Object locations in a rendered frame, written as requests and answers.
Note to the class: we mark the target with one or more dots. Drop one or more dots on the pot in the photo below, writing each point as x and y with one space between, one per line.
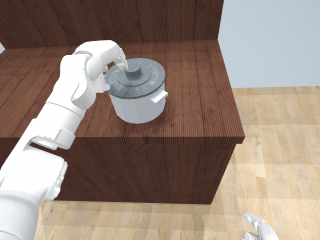
140 110

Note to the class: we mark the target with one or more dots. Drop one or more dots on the left robot upper arm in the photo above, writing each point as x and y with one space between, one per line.
36 176

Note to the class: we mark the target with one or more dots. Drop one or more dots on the table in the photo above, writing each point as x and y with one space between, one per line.
179 157

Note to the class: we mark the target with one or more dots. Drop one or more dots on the robot left hand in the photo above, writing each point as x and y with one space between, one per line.
108 51

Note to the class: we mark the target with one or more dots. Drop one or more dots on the lid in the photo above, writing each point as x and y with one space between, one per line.
149 81

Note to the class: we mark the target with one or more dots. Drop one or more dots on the knob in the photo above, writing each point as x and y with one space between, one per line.
134 69

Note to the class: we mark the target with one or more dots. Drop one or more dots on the robot right hand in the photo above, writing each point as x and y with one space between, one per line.
265 231

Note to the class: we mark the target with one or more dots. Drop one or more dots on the robot left forearm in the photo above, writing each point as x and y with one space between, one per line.
64 109

